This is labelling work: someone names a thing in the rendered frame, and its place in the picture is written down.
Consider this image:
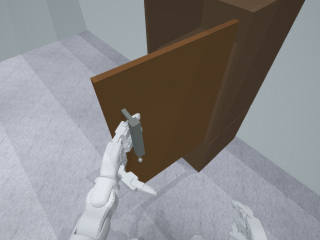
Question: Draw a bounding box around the robot left forearm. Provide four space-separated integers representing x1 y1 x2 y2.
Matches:
69 176 120 240

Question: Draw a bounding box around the cupboard door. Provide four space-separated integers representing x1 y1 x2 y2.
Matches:
90 19 240 183

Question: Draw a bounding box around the robot left hand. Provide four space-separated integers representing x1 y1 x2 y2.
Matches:
99 113 157 197

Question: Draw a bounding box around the right robot shin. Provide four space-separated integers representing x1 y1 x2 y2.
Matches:
192 235 202 239

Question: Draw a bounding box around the handle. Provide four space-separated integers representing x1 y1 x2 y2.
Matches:
121 108 145 158

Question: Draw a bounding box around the robot right hand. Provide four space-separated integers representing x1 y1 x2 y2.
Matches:
229 200 269 240

